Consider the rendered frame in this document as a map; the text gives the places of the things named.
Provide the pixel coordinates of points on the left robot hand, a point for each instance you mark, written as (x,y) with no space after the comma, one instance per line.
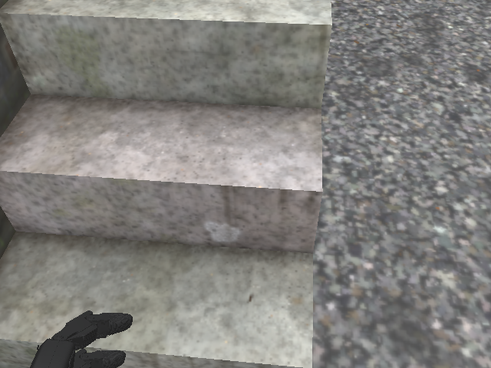
(59,351)

